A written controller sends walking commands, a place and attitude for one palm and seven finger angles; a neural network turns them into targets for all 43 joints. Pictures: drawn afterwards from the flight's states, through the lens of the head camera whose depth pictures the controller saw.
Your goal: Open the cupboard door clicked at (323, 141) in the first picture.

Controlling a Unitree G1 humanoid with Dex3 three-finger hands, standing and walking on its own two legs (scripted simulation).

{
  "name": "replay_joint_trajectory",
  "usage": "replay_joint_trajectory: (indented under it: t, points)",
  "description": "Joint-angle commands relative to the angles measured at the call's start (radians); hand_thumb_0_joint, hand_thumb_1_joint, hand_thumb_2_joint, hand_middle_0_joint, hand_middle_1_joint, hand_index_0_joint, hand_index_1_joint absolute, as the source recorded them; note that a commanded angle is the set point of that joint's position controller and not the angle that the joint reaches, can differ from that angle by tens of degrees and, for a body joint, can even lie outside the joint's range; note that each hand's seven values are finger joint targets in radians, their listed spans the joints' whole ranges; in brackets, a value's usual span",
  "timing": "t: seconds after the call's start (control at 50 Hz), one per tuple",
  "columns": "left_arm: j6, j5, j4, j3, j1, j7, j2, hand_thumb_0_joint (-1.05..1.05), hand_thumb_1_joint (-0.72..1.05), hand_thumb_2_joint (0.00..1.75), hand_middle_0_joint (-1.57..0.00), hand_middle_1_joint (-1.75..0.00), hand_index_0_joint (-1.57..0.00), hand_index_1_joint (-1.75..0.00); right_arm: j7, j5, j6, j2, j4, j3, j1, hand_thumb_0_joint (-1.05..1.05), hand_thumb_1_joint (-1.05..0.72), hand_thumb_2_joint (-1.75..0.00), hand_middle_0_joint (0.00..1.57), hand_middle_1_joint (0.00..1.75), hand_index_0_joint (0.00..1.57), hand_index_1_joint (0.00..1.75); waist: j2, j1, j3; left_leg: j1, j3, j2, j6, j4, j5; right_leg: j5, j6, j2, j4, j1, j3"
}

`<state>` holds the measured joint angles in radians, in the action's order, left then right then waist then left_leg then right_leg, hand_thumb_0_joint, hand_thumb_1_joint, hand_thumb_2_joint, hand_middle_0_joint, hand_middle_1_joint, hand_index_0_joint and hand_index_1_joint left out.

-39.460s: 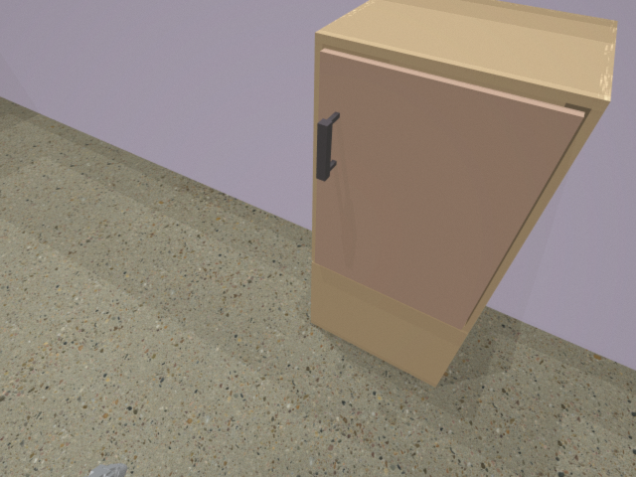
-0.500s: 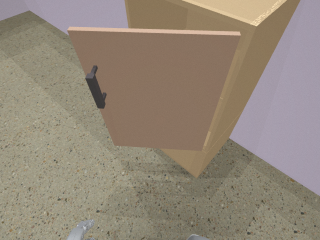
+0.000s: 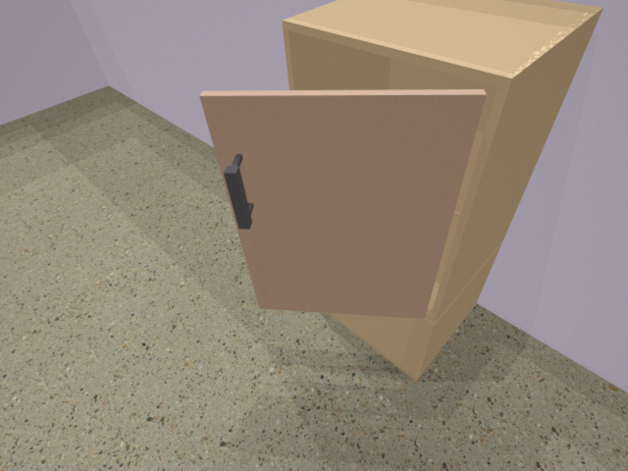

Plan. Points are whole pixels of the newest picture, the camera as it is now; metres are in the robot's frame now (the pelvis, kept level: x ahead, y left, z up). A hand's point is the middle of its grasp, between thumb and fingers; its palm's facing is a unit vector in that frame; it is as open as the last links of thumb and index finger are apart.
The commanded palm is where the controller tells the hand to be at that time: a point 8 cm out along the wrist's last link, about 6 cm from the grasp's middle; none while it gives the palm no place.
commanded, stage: come to a stop and stand still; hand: left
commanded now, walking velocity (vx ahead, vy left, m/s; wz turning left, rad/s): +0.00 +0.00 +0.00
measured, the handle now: (241, 192) +0.56 +0.19 +0.05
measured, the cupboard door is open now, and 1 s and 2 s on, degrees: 38 38 38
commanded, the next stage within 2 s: look again from close up in 0.14 s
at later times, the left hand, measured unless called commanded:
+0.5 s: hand out of the picture +0.06 +0.17 -0.15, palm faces +0.02 -0.97 -0.25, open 7.3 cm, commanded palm none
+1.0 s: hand out of the picture +0.09 +0.15 -0.15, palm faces +0.05 -0.97 -0.24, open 7.3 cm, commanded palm none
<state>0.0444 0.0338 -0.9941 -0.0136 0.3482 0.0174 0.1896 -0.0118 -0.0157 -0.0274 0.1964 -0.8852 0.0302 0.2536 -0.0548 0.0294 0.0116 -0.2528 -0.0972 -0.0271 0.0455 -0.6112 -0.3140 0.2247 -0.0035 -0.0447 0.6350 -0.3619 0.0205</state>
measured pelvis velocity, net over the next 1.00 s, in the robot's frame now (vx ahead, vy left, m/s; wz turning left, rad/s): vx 0.06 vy -0.04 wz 0.03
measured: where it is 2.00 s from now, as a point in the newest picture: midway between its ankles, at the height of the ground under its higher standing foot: outside the picture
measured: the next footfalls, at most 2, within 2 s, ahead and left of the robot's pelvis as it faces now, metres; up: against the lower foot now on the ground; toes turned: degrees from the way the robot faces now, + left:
none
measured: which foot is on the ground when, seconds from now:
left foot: down 0.00-1.00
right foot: down 0.00-1.00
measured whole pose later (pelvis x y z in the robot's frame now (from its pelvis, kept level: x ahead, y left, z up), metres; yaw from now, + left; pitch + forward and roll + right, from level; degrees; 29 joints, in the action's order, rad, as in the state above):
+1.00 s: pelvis +0.06 -0.04 +0.02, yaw +2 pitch +0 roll +1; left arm 0.00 0.01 -1.06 0.00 0.22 0.03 0.17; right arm -0.04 -0.01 0.02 0.17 -1.07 0.01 0.24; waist -0.02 0.01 0.05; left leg -0.12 -0.04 0.02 -0.02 -0.42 -0.29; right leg 0.24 0.04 0.04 0.49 -0.24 0.02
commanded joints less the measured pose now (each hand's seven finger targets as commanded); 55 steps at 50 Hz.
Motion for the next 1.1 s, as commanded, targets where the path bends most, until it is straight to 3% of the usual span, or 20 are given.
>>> replay_joint_trajectory:
  t: [0.0,0.1,0.16,0.26,0.38,0.46,0.56,0.64,0.86,0.92,0.98,1.08]
  points:
    - [-0.043,-0.005,0.073,-0.020,-0.037,0.004,0.117,0.00,0.90,0.90,-0.20,-0.30,-0.20,-0.30,0.000,-0.005,0.025,0.117,0.064,0.020,0.052,0.00,-0.90,-0.90,0.20,0.30,0.20,0.30,0.141,-0.046,0.082,-0.081,0.187,0.099,0.016,0.255,-0.251,0.293,0.051,-0.021,-0.205,-0.059,0.106]
    - [-0.055,-0.011,0.058,-0.016,-0.027,0.002,0.115,0.00,0.90,0.90,-0.20,-0.30,-0.20,-0.30,-0.002,-0.005,0.040,0.116,0.027,0.011,0.068,0.00,-0.90,-0.90,0.20,0.30,0.20,0.30,0.113,-0.049,0.043,-0.026,0.184,0.097,0.016,0.262,-0.163,0.246,0.054,-0.023,-0.229,-0.043,0.141]
    - [-0.061,-0.014,0.043,-0.018,-0.027,0.001,0.125,0.00,0.90,0.90,-0.20,-0.30,-0.20,-0.30,-0.003,-0.005,0.049,0.117,0.002,0.008,0.065,0.00,-0.90,-0.90,0.20,0.30,0.20,0.30,0.053,-0.044,0.032,-0.031,0.192,0.100,0.013,0.285,-0.146,0.205,0.057,-0.020,-0.224,-0.007,0.147]
    - [-0.063,-0.015,0.016,-0.013,-0.033,0.004,0.120,0.00,0.90,0.90,-0.20,-0.30,-0.20,-0.30,-0.004,-0.004,0.056,0.110,-0.042,-0.001,0.077,0.00,-0.90,-0.90,0.20,0.30,0.20,0.30,0.063,-0.034,0.061,-0.067,0.202,0.108,0.009,0.323,-0.145,0.168,0.053,-0.023,-0.221,0.036,0.135]
    - [-0.068,-0.020,-0.007,-0.007,-0.044,0.008,0.104,0.00,0.90,0.90,-0.20,-0.30,-0.20,-0.30,-0.009,-0.002,0.063,0.090,-0.091,-0.013,0.100,0.00,-0.90,-0.90,0.20,0.30,0.20,0.30,0.070,-0.032,0.058,-0.044,0.179,0.105,-0.001,0.315,-0.042,0.095,0.055,-0.034,-0.232,0.077,0.138]
    - [-0.074,-0.023,-0.017,-0.007,-0.056,0.010,0.102,0.00,0.90,0.90,-0.20,-0.30,-0.20,-0.30,-0.013,-0.001,0.070,0.079,-0.118,-0.018,0.108,0.00,-0.90,-0.90,0.20,0.30,0.20,0.30,0.052,-0.032,0.022,-0.008,0.158,0.106,-0.007,0.290,0.073,-0.013,0.057,-0.045,-0.228,0.124,0.132]
    - [-0.079,-0.025,-0.025,-0.007,-0.077,0.013,0.105,0.00,0.90,0.90,-0.20,-0.30,-0.20,-0.30,-0.017,0.001,0.073,0.074,-0.144,-0.020,0.118,0.00,-0.90,-0.90,0.20,0.30,0.20,0.30,0.075,-0.036,-0.011,0.037,0.142,0.111,-0.017,0.267,0.176,-0.170,0.058,-0.055,-0.211,0.170,0.118]
    - [-0.081,-0.026,-0.029,-0.007,-0.090,0.015,0.109,0.00,0.90,0.90,-0.20,-0.30,-0.20,-0.30,-0.020,0.001,0.072,0.073,-0.160,-0.020,0.113,0.00,-0.90,-0.90,0.20,0.30,0.20,0.30,0.065,-0.037,-0.010,0.056,0.136,0.114,-0.022,0.260,0.217,-0.243,0.060,-0.057,-0.204,0.188,0.112]
    - [-0.080,-0.025,-0.039,-0.011,-0.095,0.017,0.114,0.00,0.90,0.90,-0.20,-0.30,-0.20,-0.30,-0.027,0.001,0.065,0.073,-0.175,-0.014,0.087,0.00,-0.90,-0.90,0.20,0.30,0.20,0.30,0.067,-0.040,-0.002,0.103,0.122,0.120,-0.032,0.255,0.233,-0.294,0.064,-0.053,-0.223,0.194,0.112]
    - [-0.070,-0.023,-0.024,-0.019,-0.102,0.022,0.121,0.00,0.90,0.90,-0.20,-0.30,-0.20,-0.30,-0.033,0.005,0.055,0.062,-0.164,-0.007,0.077,0.00,-0.90,-0.90,0.20,0.30,0.20,0.30,0.048,-0.036,0.003,0.114,0.106,0.128,-0.040,0.234,0.306,-0.418,0.069,-0.069,-0.195,0.177,0.134]
    - [-0.057,-0.020,-0.003,-0.035,-0.101,0.025,0.148,0.00,0.90,0.90,-0.20,-0.30,-0.20,-0.30,-0.037,0.002,0.035,0.082,-0.141,0.007,0.068,0.00,-0.90,-0.90,0.20,0.30,0.20,0.30,0.063,-0.034,-0.023,0.107,0.083,0.125,-0.048,0.173,0.292,-0.478,0.084,-0.092,-0.165,0.178,0.173]
    - [-0.041,-0.014,0.027,-0.058,-0.107,0.027,0.189,0.00,0.90,0.90,-0.20,-0.30,-0.20,-0.30,-0.032,0.001,0.012,0.074,-0.102,0.022,0.062,0.00,-0.90,-0.90,0.20,0.30,0.20,0.30,0.170,-0.033,-0.043,0.035,0.052,0.076,-0.064,0.080,0.088,-0.441,0.140,-0.184,-0.220,0.176,0.292]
